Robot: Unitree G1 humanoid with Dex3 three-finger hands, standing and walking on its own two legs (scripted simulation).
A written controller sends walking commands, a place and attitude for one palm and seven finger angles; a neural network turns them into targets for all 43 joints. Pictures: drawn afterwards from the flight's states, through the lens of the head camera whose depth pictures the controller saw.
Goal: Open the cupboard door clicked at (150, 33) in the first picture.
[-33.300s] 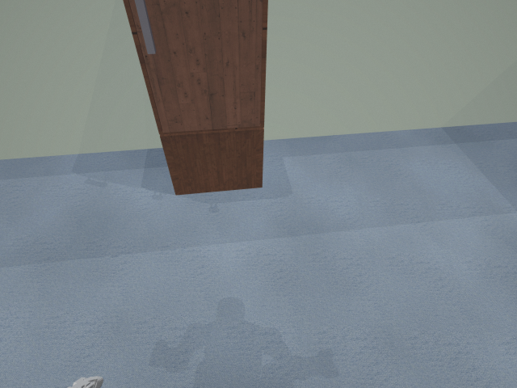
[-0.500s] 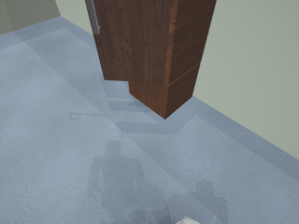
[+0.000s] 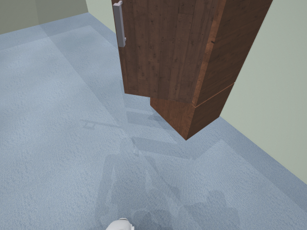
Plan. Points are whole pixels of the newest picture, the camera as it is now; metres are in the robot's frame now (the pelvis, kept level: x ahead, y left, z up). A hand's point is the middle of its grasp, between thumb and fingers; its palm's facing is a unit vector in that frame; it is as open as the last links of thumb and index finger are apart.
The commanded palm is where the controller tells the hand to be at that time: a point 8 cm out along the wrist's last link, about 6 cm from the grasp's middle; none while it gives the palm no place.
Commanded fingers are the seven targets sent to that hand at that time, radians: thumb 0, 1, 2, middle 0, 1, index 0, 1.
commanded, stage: take the last steps up to it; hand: left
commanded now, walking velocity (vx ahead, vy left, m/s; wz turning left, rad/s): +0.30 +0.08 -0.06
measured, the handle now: (121, 24) +0.88 +0.24 +0.10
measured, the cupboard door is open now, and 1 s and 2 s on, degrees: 41 41 41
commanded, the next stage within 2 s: come to a stop and stand still in 0.54 s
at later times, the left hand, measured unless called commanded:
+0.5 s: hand (101, 168) +0.32 +0.22 -0.16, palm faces -0.07 -0.97 -0.24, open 7.4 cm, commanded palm none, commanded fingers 0.00 0.90 0.90 -0.20 -0.30 -0.20 -0.30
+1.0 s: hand (94, 171) +0.32 +0.25 -0.19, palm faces -0.01 -0.98 -0.21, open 7.4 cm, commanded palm none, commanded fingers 0.00 0.90 0.90 -0.20 -0.30 -0.20 -0.30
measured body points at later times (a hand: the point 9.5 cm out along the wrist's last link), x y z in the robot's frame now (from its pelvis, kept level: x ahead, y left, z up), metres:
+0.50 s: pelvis +0.19 +0.04 -0.02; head +0.21 +0.02 +0.43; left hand +0.33 +0.27 -0.14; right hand +0.11 -0.18 -0.18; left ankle +0.12 +0.14 -0.74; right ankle +0.24 -0.07 -0.75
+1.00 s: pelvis +0.29 +0.06 -0.01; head +0.34 +0.07 +0.43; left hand +0.32 +0.30 -0.18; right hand +0.37 -0.18 -0.16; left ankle +0.36 +0.17 -0.74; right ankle +0.22 -0.05 -0.69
